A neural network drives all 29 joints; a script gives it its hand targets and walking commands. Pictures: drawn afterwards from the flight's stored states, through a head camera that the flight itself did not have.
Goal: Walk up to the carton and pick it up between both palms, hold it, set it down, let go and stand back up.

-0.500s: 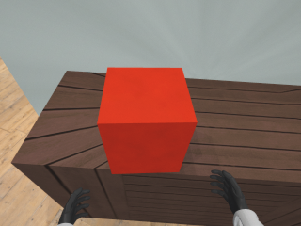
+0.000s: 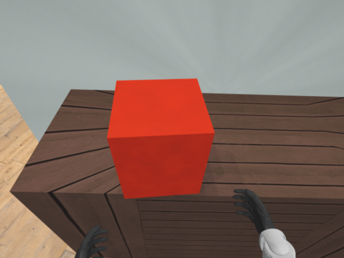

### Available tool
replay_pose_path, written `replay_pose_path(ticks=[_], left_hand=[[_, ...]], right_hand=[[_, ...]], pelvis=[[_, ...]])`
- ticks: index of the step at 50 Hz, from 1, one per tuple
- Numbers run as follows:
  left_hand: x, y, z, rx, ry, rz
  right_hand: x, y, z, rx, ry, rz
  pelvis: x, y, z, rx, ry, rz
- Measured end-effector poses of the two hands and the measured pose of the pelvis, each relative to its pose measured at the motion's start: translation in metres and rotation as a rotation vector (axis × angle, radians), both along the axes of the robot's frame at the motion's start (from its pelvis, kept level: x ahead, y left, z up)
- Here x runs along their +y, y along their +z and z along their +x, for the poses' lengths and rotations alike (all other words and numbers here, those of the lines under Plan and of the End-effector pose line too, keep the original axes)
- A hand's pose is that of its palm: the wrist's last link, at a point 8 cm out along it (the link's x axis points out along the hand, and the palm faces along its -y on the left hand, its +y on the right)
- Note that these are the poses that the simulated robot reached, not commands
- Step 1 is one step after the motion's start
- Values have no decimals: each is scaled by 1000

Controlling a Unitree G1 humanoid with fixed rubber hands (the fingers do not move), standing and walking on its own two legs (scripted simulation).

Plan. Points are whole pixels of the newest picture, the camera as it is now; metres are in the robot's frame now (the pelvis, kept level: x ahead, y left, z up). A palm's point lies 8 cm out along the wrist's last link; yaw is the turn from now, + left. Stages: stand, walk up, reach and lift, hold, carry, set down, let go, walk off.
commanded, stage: let go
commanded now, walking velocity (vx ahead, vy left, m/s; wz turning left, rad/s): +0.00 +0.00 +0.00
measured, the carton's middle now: (160, 139) +0.40 +0.04 +0.05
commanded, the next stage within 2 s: stand in 0.40 s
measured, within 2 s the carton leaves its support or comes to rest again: neither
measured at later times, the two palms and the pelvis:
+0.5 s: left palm out of the picture +0.12 +0.22 -0.10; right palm (262, 223) +0.21 -0.21 -0.02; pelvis +0.00 -0.01 +0.00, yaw +0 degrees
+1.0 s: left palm out of the picture +0.04 +0.26 -0.12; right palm out of the picture +0.03 -0.23 -0.14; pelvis +0.00 +0.02 -0.01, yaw +1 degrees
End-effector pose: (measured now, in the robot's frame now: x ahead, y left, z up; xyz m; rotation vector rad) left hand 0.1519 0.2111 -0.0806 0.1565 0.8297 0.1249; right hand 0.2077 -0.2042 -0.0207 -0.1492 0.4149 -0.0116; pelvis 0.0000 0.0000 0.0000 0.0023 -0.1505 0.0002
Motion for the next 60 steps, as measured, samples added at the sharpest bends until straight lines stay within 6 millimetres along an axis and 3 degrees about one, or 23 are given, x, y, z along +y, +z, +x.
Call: replay_pose_path(ticks=[21, 30, 34, 39, 43, 47, 53, 60], left_hand=[[-1, -12, -19, 41, -2, 9], [29, -23, -56, 62, 45, 12], [42, -28, -77, 108, 81, 20], [52, -32, -103, 193, 103, 39], [53, -34, -114, 257, 92, 51], [51, -36, -115, 284, 70, 53], [44, -38, -100, 263, 38, 50], [36, -39, -82, 227, 19, 38]], right_hand=[[0, -1, -1, -14, 13, -18], [-5, -10, -6, 19, 15, -46], [-18, -48, -34, 230, -32, -87], [-31, -89, -91, 477, -97, -91], [-33, -107, -134, 612, -137, -77], [-30, -116, -163, 696, -163, -60], [-24, -120, -182, 747, -178, -44], [-27, -117, -177, 728, -188, -45]], pelvis=[[-6, -2, -4, -18, 2, 3], [-2, -7, -3, 71, 8, -11], [3, -8, -3, 85, 16, -15], [10, -9, -3, 100, 22, -12], [13, -9, -3, 109, 22, -8], [15, -9, -3, 110, 18, -3], [15, -10, -3, 110, 15, 3], [12, -9, -1, 108, 13, 9]])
